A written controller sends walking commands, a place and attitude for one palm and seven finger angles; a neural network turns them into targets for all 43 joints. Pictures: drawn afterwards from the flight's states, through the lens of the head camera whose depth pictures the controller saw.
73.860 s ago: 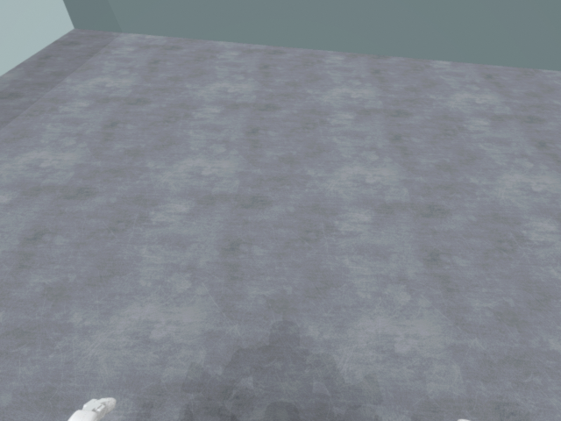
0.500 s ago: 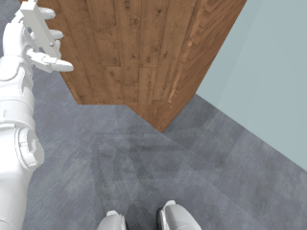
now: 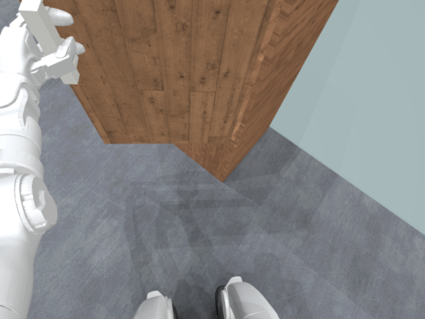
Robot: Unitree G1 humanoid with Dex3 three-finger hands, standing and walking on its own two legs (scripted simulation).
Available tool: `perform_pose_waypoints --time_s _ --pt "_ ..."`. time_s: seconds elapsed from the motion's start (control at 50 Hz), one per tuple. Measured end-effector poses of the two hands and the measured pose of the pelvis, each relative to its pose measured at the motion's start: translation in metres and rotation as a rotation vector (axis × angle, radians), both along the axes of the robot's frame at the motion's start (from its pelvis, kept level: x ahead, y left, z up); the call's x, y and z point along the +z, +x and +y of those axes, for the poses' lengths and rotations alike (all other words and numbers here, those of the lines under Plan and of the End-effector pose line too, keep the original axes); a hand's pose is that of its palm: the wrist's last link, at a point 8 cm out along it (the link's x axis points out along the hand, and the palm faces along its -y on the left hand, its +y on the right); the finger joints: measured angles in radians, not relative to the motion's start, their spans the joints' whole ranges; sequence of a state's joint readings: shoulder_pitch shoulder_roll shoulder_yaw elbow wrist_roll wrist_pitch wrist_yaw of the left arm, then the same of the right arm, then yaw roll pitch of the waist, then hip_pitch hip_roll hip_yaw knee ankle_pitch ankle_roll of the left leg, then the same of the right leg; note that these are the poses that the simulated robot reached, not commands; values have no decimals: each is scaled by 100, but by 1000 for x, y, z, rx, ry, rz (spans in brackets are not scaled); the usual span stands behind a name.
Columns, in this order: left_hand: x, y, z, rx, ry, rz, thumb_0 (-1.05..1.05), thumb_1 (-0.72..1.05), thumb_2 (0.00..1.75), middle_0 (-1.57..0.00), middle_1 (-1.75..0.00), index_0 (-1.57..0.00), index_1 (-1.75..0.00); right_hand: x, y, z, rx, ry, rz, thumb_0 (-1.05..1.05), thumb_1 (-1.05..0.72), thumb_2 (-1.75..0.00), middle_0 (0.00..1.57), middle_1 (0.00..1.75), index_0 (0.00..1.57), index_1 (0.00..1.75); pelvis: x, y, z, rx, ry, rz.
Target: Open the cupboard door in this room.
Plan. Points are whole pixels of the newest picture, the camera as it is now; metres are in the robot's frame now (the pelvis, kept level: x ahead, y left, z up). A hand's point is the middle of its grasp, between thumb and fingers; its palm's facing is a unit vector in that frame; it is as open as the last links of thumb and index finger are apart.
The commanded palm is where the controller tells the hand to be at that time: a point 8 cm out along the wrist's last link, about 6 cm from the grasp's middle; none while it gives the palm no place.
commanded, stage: close the thumb around the handle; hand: left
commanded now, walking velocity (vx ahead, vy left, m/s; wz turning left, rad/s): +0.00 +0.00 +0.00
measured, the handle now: (56, 38) +0.59 +0.20 +0.11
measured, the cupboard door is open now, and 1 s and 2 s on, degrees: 42 75 83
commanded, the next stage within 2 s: pull the door open along its arc in 0.08 s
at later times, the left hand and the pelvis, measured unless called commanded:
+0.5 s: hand (67, 66) +0.53 +0.18 +0.11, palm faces -0.07 -1.00 -0.01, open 5.6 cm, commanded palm +0.48 +0.22 +0.11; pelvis +0.01 +0.00 +0.01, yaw -1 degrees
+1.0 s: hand (113, 163) +0.35 +0.10 +0.11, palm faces +0.24 -0.97 +0.04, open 5.9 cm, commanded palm +0.29 +0.17 +0.11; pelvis +0.01 -0.01 +0.03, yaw +0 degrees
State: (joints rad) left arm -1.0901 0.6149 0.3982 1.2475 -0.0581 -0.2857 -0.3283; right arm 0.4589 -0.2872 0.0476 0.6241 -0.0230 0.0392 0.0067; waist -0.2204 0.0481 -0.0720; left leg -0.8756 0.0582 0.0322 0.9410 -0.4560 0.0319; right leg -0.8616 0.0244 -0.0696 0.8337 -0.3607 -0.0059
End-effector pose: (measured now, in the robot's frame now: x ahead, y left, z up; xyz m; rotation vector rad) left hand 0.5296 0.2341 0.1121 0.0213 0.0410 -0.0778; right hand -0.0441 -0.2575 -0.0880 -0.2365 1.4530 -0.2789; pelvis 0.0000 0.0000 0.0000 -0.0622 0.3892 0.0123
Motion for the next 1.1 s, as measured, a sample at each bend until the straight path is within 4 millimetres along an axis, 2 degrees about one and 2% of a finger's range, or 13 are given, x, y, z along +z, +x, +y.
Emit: perform_pose_waypoints --time_s 0.36,0.46,0.54,0.64,0.7,0.76,0.84,0.94,1.02,1.1 --pt "0 -3 -3 17 -16 4 1 72 83 -38 -135 -40 -135 -1 8 -4 -3 3 -34 0 -90 -89 20 30 21 30 1 1 -4 -8 4 -7" --pt "-1 -12 -3 9 -12 -6 1 73 81 -38 -135 -40 -135 0 14 -4 -11 13 -54 0 -90 -89 20 30 21 30 4 4 -4 -20 10 -19" --pt "-1 -26 -4 2 -16 -13 1 72 78 -37 -135 -39 -135 1 26 -4 -15 23 -93 0 -90 -89 20 30 21 30 8 9 -3 -28 15 -36" --pt "-2 -53 -7 -11 -21 -27 0 71 74 -37 -135 -38 -135 2 55 -4 -5 43 -179 0 -90 -89 20 30 21 30 13 15 -2 -35 22 -66" --pt "-3 -77 -11 -25 -20 -37 0 69 73 -37 -135 -37 -135 4 80 -3 14 57 -255 0 -90 -89 20 30 21 30 17 18 -2 -36 27 -89" --pt "-4 -104 -19 36 -60 -52 1 68 72 -37 -135 -37 -135 6 108 -1 48 78 -338 0 -90 -90 20 30 20 30 20 19 -1 -34 28 -114" --pt "-5 -143 -38 168 -106 -71 2 67 71 -36 -135 -38 -135 10 148 6 106 120 -450 0 -90 -90 20 30 20 30 23 18 -2 -26 34 -147" --pt "-3 -189 -67 277 -70 -67 0 67 72 -36 -135 -39 -135 18 190 19 184 170 -559 0 -90 -90 20 30 20 30 25 14 -7 -12 46 -197" --pt "-1 -219 -90 333 -53 -44 -1 67 71 -36 -135 -39 -135 26 214 28 223 191 -618 0 -90 -90 20 30 20 30 28 11 -15 -5 56 -241" --pt "0 -244 -110 370 -60 -16 0 65 70 -37 -135 -40 -135 34 228 32 244 200 -658 0 -90 -90 20 30 20 30 31 10 -23 -2 64 -280"
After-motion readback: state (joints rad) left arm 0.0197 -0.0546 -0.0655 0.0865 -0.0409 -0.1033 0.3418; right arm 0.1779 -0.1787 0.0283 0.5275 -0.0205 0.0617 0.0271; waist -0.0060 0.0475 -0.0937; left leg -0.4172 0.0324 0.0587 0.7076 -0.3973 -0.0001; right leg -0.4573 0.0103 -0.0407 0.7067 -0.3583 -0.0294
